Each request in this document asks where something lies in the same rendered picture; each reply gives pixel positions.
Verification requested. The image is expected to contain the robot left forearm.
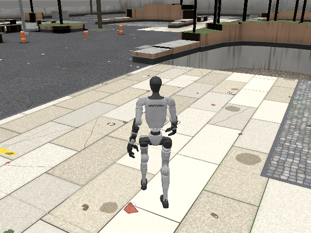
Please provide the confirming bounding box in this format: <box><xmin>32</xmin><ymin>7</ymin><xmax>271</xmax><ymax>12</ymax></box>
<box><xmin>129</xmin><ymin>118</ymin><xmax>139</xmax><ymax>144</ymax></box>

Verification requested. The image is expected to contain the robot right forearm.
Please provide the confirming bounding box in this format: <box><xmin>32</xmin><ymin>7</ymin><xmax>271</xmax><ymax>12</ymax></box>
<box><xmin>171</xmin><ymin>116</ymin><xmax>178</xmax><ymax>130</ymax></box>

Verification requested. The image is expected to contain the robot right upper arm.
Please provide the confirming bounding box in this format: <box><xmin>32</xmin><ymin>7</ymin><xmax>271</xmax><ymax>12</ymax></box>
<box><xmin>165</xmin><ymin>97</ymin><xmax>177</xmax><ymax>123</ymax></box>

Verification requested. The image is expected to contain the left robot foot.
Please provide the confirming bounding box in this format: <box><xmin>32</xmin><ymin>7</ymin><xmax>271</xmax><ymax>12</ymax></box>
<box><xmin>141</xmin><ymin>179</ymin><xmax>147</xmax><ymax>190</ymax></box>

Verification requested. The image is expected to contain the right robot hand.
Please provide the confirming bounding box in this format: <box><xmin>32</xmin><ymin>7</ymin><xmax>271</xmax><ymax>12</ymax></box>
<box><xmin>165</xmin><ymin>127</ymin><xmax>176</xmax><ymax>136</ymax></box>

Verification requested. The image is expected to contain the left robot hand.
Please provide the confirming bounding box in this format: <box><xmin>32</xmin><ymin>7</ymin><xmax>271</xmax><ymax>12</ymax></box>
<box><xmin>127</xmin><ymin>143</ymin><xmax>138</xmax><ymax>158</ymax></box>

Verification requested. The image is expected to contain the robot left upper arm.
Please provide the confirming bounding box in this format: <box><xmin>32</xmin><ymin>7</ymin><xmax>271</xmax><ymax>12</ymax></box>
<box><xmin>135</xmin><ymin>98</ymin><xmax>146</xmax><ymax>126</ymax></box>

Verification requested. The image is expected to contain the robot head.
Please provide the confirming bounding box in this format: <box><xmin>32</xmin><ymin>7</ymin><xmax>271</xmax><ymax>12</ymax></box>
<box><xmin>148</xmin><ymin>76</ymin><xmax>164</xmax><ymax>100</ymax></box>

